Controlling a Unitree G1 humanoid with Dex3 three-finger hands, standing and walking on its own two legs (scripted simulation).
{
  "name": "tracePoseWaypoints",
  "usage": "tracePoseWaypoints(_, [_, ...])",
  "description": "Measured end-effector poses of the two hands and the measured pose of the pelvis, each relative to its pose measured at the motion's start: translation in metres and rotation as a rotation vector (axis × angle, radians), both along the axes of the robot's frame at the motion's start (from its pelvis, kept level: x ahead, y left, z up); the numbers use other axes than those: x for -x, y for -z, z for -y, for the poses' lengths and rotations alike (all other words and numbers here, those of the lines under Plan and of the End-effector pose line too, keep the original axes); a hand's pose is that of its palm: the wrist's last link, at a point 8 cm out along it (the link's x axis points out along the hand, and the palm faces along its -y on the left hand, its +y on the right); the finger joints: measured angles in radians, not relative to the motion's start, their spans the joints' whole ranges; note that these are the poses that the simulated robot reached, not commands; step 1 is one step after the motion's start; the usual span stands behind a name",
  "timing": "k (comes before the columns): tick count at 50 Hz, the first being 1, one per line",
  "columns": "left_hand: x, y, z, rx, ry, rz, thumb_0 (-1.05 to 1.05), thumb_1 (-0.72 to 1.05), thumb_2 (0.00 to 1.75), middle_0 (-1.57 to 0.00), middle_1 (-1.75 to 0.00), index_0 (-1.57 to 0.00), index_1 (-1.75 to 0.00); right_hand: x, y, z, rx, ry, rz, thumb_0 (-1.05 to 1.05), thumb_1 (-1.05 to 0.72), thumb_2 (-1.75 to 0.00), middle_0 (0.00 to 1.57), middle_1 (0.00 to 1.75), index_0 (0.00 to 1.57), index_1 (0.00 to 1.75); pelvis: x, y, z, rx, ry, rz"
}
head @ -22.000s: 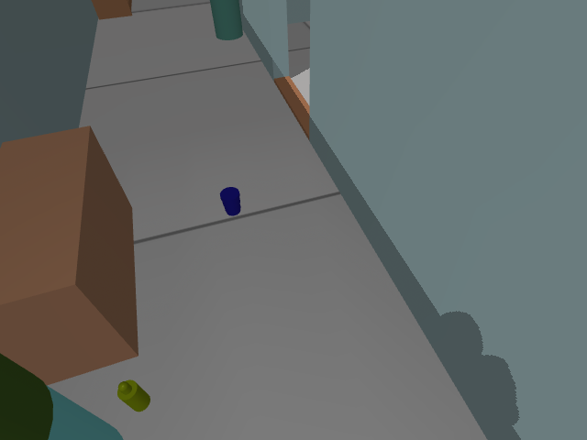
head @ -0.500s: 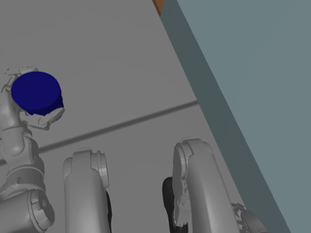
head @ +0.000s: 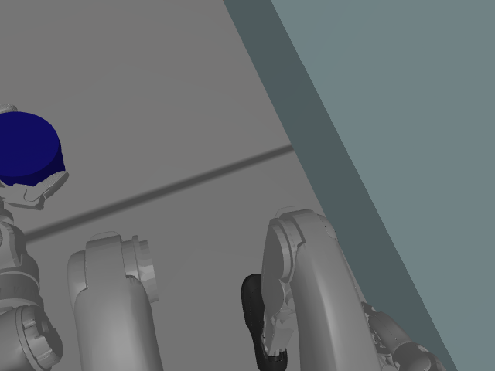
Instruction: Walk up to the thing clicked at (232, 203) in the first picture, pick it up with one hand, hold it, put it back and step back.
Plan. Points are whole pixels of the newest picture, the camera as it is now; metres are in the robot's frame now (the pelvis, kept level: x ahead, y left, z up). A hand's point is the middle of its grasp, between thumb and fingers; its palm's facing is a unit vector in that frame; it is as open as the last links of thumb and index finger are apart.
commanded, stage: lower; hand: left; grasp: from the side
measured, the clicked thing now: (29, 161) +0.44 +0.29 -0.10
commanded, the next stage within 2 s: loosen in 1.42 s
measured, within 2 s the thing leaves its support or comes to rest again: rests again in 1.84 s
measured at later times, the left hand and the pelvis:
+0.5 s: hand (40, 167) +0.45 +0.29 -0.15, palm faces +0.36 -0.93 +0.01, open 11.7 cm; pelvis -0.01 +0.01 -0.01, yaw -3 degrees
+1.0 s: hand (48, 169) +0.45 +0.28 -0.18, palm faces +0.38 -0.93 +0.00, open 11.7 cm; pelvis -0.01 +0.01 -0.02, yaw -6 degrees
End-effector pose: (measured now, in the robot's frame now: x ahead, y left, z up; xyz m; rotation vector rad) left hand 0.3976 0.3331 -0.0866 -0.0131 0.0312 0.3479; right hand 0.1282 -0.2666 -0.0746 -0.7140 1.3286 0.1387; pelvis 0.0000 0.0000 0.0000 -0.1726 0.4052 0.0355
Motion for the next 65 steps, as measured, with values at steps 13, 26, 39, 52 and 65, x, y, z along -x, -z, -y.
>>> tracePoseWaypoints(13, [-0.003, 0.025, 0.001, 0.012, -0.016, -0.024, -0.01, -0.52, 1.04, -0.69, -0.96, -0.59, -0.96, 0.002, -0.005, -0.005, 0.027, -0.062, -0.017, 0.00, -0.93, -0.91, 0.20, 0.30, 0.20, 0.30, 0.002, 0.006, -0.003, 0.026, 0.013, 0.040])
tracePoseWaypoints(26, [-0.010, 0.062, 0.005, 0.015, -0.027, -0.032, -0.01, -0.51, 1.02, -0.69, -0.95, -0.59, -0.94, 0.009, -0.016, -0.006, 0.100, -0.160, -0.071, 0.00, -0.93, -0.91, 0.20, 0.30, 0.20, 0.30, 0.006, 0.013, -0.006, 0.060, 0.034, 0.102])
tracePoseWaypoints(39, [-0.014, 0.082, 0.006, 0.009, -0.027, -0.043, -0.01, -0.51, 1.02, -0.69, -0.95, -0.59, -0.94, 0.010, -0.026, -0.012, 0.150, -0.235, -0.097, 0.00, -0.93, -0.91, 0.20, 0.30, 0.20, 0.30, 0.009, 0.016, -0.011, 0.096, 0.049, 0.145])
tracePoseWaypoints(52, [-0.016, 0.095, 0.008, 0.009, -0.033, -0.044, -0.01, -0.51, 1.02, -0.70, -0.94, -0.60, -0.94, 0.007, -0.034, -0.022, 0.180, -0.295, -0.101, 0.00, -0.92, -0.91, 0.20, 0.30, 0.20, 0.30, 0.011, 0.016, -0.015, 0.126, 0.064, 0.175])
tracePoseWaypoints(65, [-0.016, 0.105, 0.008, 0.010, -0.041, -0.042, -0.01, -0.51, 1.02, -0.70, -0.94, -0.60, -0.93, 0.008, -0.041, -0.028, 0.208, -0.324, -0.113, 0.00, -0.92, -0.91, 0.20, 0.30, 0.20, 0.30, 0.013, 0.016, -0.019, 0.147, 0.076, 0.193])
